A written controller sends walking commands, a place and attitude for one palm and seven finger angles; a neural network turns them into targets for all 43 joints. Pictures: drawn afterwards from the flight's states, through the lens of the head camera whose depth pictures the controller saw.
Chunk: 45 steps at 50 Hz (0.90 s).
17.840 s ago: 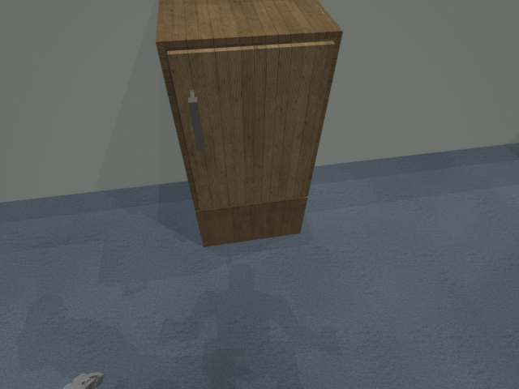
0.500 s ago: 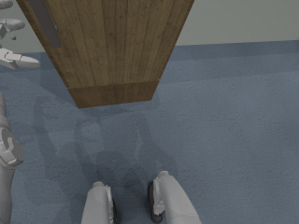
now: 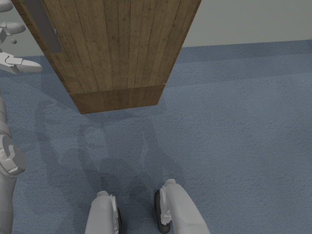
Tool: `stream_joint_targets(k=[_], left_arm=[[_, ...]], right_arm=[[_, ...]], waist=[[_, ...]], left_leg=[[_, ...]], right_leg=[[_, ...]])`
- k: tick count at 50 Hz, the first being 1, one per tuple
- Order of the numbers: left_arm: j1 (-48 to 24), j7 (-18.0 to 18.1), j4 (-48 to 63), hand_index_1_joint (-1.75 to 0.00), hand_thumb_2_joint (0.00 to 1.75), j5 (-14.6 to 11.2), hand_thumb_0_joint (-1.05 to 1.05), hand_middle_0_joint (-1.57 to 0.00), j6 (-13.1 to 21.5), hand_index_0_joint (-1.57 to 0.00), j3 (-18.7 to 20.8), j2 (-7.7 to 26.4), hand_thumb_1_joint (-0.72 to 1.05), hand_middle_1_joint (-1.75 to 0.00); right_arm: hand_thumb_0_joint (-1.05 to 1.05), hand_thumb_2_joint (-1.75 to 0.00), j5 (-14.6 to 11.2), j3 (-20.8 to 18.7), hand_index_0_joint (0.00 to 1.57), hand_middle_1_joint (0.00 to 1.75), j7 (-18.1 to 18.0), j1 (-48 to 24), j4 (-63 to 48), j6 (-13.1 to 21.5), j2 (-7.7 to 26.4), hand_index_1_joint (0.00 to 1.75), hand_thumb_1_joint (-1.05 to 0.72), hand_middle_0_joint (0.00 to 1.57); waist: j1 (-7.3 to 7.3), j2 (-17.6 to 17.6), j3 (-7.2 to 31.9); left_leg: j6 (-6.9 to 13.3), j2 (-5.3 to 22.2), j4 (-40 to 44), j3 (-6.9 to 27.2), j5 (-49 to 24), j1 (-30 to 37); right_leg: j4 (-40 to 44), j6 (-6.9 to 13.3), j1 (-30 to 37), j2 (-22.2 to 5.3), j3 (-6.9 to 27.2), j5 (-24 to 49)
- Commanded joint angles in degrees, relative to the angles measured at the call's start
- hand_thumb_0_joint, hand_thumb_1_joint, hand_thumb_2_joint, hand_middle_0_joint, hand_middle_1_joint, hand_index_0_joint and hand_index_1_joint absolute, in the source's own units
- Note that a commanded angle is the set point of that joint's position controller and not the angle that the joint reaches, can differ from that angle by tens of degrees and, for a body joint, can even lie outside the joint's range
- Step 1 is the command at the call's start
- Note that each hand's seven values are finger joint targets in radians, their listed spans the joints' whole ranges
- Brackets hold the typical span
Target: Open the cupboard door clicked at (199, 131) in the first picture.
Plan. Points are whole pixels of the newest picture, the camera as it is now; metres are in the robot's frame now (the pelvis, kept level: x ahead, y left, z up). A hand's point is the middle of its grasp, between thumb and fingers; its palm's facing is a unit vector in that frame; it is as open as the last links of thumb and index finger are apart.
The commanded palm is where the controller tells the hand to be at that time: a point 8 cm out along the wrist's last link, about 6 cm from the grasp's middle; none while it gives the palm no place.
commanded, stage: move the hooked fingers beside the handle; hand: left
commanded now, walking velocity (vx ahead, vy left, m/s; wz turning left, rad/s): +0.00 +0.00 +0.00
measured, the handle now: (44, 17) +0.60 +0.19 +0.06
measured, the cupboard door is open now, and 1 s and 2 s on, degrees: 0 0 0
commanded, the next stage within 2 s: slide the fingers in behind the handle in 0.10 s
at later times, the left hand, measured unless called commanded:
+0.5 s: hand (24, 41) +0.54 +0.23 +0.06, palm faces +0.07 -1.00 -0.01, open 14.0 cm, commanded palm +0.52 +0.26 +0.06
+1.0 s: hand (35, 42) +0.54 +0.21 +0.05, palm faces +0.07 -1.00 +0.00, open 14.0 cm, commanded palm +0.53 +0.23 +0.06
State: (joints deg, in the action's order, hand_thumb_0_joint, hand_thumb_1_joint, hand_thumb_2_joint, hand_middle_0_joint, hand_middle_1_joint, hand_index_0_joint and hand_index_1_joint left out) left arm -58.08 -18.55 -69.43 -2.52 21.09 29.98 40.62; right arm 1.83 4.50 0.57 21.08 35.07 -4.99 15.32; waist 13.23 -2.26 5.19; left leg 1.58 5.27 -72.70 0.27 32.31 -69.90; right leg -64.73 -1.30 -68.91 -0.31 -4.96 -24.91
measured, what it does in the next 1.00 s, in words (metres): stands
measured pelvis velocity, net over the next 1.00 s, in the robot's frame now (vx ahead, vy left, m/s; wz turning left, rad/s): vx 0.00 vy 0.00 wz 0.01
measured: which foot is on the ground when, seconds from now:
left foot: down 0.00-1.00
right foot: down 0.00-1.00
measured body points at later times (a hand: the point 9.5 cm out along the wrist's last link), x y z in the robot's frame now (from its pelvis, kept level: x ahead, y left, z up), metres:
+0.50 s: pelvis +0.00 +0.00 +0.00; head +0.19 +0.03 +0.41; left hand +0.53 +0.28 +0.06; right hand +0.00 -0.27 -0.10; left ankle +0.00 +0.10 -0.63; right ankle +0.04 -0.14 -0.63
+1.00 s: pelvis +0.00 +0.00 +0.00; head +0.18 +0.04 +0.41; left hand +0.53 +0.26 +0.06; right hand -0.01 -0.26 -0.10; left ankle +0.00 +0.10 -0.63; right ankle +0.04 -0.14 -0.63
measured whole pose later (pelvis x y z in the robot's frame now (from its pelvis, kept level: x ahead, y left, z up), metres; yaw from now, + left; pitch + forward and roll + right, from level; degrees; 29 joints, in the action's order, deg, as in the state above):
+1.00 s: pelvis +0.00 +0.00 +0.00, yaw +0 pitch +29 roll -5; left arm -57.9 -13.1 -68.5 -2.7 23.4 25.9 33.6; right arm 2.5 3.4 1.4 21.1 36.2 -4.0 14.8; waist 12.8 -2.2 6.0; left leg 1.6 4.7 -72.6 0.1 32.2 -69.3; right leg -65.2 -1.3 -68.6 -0.7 -4.6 -25.2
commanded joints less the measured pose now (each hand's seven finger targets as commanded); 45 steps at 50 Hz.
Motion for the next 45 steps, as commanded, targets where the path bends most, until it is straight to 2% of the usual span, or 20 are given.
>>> stream_joint_targets(k=[1,4,7,9,12,14,15,17,20,21,22,24,27,31,34,35,37,39,40,45], left_arm=[[-22.1,-0.3,14.2,-1.20,0.30,-1.6,0.00,-0.30,4.8,-0.30,1.0,15.8,-0.50,-1.20],[-22.2,-0.7,13.0,-1.20,0.30,-2.0,0.00,-0.30,4.6,-0.30,-0.8,13.3,-0.50,-1.20],[-21.9,-0.5,13.0,-1.20,0.30,-2.0,0.00,-0.30,4.2,-0.30,0.5,14.9,-0.50,-1.20],[-22.2,-0.3,12.4,-1.20,0.30,-1.8,0.00,-0.30,4.3,-0.30,-1.1,12.9,-0.50,-1.20],[-22.8,0.2,12.4,-1.20,0.30,-1.8,0.00,-0.30,4.4,-0.30,-0.6,13.7,-0.50,-1.20],[-23.1,0.5,13.5,-1.20,0.30,-1.7,0.00,-0.30,5.0,-0.30,-0.5,13.5,-0.50,-1.20],[-22.8,0.6,12.4,-1.20,0.30,-1.7,0.00,-0.30,4.8,-0.30,-1.0,12.6,-0.50,-1.20],[-23.1,0.9,12.2,-1.20,0.30,-1.6,0.00,-0.30,4.5,-0.30,-0.6,13.2,-0.50,-1.20],[-23.2,1.4,14.3,-1.20,0.30,-1.2,0.00,-0.30,5.2,-0.30,-1.2,12.1,-0.50,-1.20],[-23.5,1.6,14.3,-1.20,0.30,-1.6,0.00,-0.30,5.1,-0.30,-2.2,10.5,-0.50,-1.20],[-22.9,1.9,14.8,-1.20,0.30,-1.6,0.00,-0.30,5.1,-0.30,-0.6,12.3,-0.50,-1.20],[-21.9,2.3,14.1,-1.20,0.30,-1.7,0.00,-0.30,5.0,-0.30,-1.1,10.8,-0.50,-1.20],[-22.0,2.8,13.2,-1.20,0.30,-1.4,0.00,-0.30,4.5,-0.30,-0.2,12.5,-0.50,-1.20],[-23.0,3.3,13.0,-1.20,0.30,-1.1,0.00,-0.30,5.3,-0.30,-0.4,12.3,-0.50,-1.20],[-23.2,3.3,14.6,-1.20,0.30,-1.2,0.00,-0.30,6.3,-0.30,-1.6,10.1,-0.50,-1.20],[-23.4,3.2,13.9,-1.20,0.30,-1.4,0.00,-0.30,6.1,-0.30,-3.1,8.0,-0.50,-1.20],[-22.7,3.3,11.5,-1.20,0.30,-1.6,0.00,-0.30,5.2,-0.30,-3.1,8.0,-0.50,-1.20],[-23.4,3.6,10.9,-1.20,0.30,-1.6,0.00,-0.30,4.9,-0.30,-2.8,8.1,-0.50,-1.20],[-25.0,3.9,12.1,-1.20,0.30,-1.4,0.00,-0.30,5.2,-0.30,-1.8,9.9,-0.50,-1.20],[-23.8,5.0,14.7,-1.20,0.30,-1.1,0.00,-0.30,6.9,-0.30,-3.1,6.9,-0.50,-1.20]], right_arm=[[0.00,-0.90,0.1,-4.8,0.20,0.30,-1.1,12.5,-1.1,0.4,11.8,0.30,-0.90,0.20],[0.00,-0.90,0.0,-4.8,0.20,0.30,-1.1,12.5,-0.7,0.4,11.9,0.30,-0.90,0.20],[0.00,-0.90,0.0,-5.0,0.20,0.30,-1.3,12.6,-0.7,0.4,12.1,0.30,-0.90,0.20],[0.00,-0.90,0.0,-4.9,0.20,0.30,-1.3,12.6,-0.5,0.4,11.8,0.30,-0.90,0.20],[0.00,-0.90,0.0,-4.9,0.20,0.30,-1.3,12.4,-0.6,0.5,11.9,0.30,-0.90,0.20],[0.00,-0.90,0.2,-4.9,0.20,0.30,-1.2,12.4,-0.6,0.6,11.8,0.30,-0.90,0.20],[0.00,-0.90,0.1,-4.8,0.20,0.30,-1.1,12.2,-0.6,0.7,11.6,0.30,-0.90,0.20],[0.00,-0.90,0.2,-4.8,0.20,0.30,-1.1,12.2,-0.8,0.7,11.7,0.30,-0.90,0.20],[0.00,-0.90,0.3,-5.0,0.20,0.30,-0.9,12.2,-0.8,0.7,11.5,0.30,-0.90,0.20],[0.00,-0.90,0.3,-5.0,0.20,0.30,-0.8,12.2,-0.7,0.8,11.4,0.30,-0.90,0.20],[0.00,-0.90,0.4,-5.1,0.20,0.30,-0.8,12.3,-0.7,0.7,11.5,0.30,-0.90,0.20],[0.00,-0.90,0.3,-5.1,0.20,0.30,-0.6,12.2,-0.9,0.7,11.3,0.30,-0.90,0.20],[0.00,-0.90,0.2,-4.9,0.20,0.30,-0.7,12.1,-1.1,0.7,11.3,0.30,-0.90,0.20],[0.00,-0.90,0.3,-4.9,0.20,0.30,-0.7,12.1,-0.8,1.0,11.2,0.30,-0.90,0.20],[0.00,-0.90,0.5,-5.1,0.20,0.30,-0.5,12.2,-0.7,1.2,11.1,0.30,-0.90,0.20],[0.00,-0.90,0.4,-5.1,0.20,0.30,-0.4,12.1,-0.4,1.3,10.9,0.30,-0.90,0.20],[0.00,-0.90,0.3,-5.0,0.20,0.30,-0.5,12.1,-0.4,1.1,11.2,0.30,-0.90,0.20],[0.00,-0.90,0.3,-5.0,0.20,0.30,-0.6,12.3,-0.4,1.2,11.3,0.30,-0.90,0.20],[0.00,-0.90,0.5,-4.9,0.20,0.30,-0.6,12.3,-0.5,1.3,11.3,0.30,-0.90,0.20],[0.00,-0.90,0.7,-5.4,0.20,0.30,-0.1,12.3,-0.4,1.5,10.9,0.30,-0.90,0.20]], waist=[[-0.38,-13.8,35.0],[0.32,-12.9,32.8],[-0.14,-12.2,33.5],[0.23,-13.0,32.8],[0.36,-11.6,32.6],[-0.02,-12.8,34.3],[0.22,-12.9,33.0],[0.28,-10.7,33.2],[-0.41,-14.5,35.6],[0.18,-13.3,34.6],[-0.47,-12.4,35.2],[-0.27,-12.2,35.0],[-0.28,-9.9,33.6],[-0.13,-10.3,33.1],[-0.38,-12.5,35.5],[0.30,-12.5,34.2],[0.58,-10.0,31.2],[0.91,-8.8,31.4],[0.31,-10.8,32.1],[-0.21,-12.5,35.3]], left_leg=[[-0.7,-2.1,7.9,4.9,-32.6,29.3],[-0.8,-2.0,8.1,5.1,-32.0,29.2],[-0.6,-2.1,8.1,5.0,-31.5,28.7],[-0.9,-2.1,8.1,5.3,-32.3,29.7],[-0.5,-2.3,7.9,4.8,-30.1,27.6],[-0.7,-2.2,7.8,5.0,-31.8,28.9],[-0.7,-2.3,7.7,4.7,-31.1,28.2],[-0.3,-2.5,7.5,4.3,-29.4,25.8],[-1.0,-2.3,7.7,5.0,-32.5,29.9],[-0.8,-2.3,7.7,4.8,-31.6,29.5],[-0.8,-2.3,7.8,4.7,-31.6,28.8],[-0.7,-2.4,7.8,4.5,-31.6,28.5],[-0.2,-2.8,8.0,3.6,-28.3,24.2],[-0.4,-2.7,8.0,3.9,-28.0,24.8],[-0.8,-2.6,8.1,4.5,-30.1,28.0],[-0.8,-2.5,8.0,4.5,-30.1,28.1],[-0.6,-2.6,8.7,4.3,-26.8,25.4],[-0.3,-2.7,8.4,4.1,-25.8,24.3],[-0.4,-2.8,8.4,4.2,-25.6,24.3],[-1.0,-2.7,8.2,4.6,-30.2,29.0]], right_leg=[[4.8,2.0,13.8,3.2,1.0,17.4],[5.1,2.0,12.6,3.2,0.8,16.7],[5.1,2.0,13.4,3.1,0.9,16.6],[4.9,2.1,11.7,3.1,0.7,16.2],[5.1,2.0,13.3,3.1,1.1,16.2],[4.7,2.2,13.2,3.1,1.0,16.9],[4.8,2.1,12.7,3.1,1.0,16.6],[4.9,1.9,15.0,3.2,1.4,17.1],[4.3,2.2,13.0,3.0,1.0,17.0],[4.8,2.1,13.0,3.1,1.0,16.8],[4.7,2.1,14.8,3.0,1.1,17.6],[4.8,2.0,14.5,3.1,1.1,17.9],[5.1,1.8,17.9,3.1,1.8,18.2],[5.0,2.0,16.4,3.1,1.6,17.0],[4.5,2.2,15.0,3.1,1.3,17.0],[4.7,2.1,14.1,3.1,1.1,16.9],[5.4,2.0,14.3,3.1,1.1,14.9],[5.3,1.9,14.2,3.1,1.3,14.7],[5.1,2.0,14.6,2.9,1.5,14.5],[4.5,2.3,13.5,3.0,1.0,16.2]])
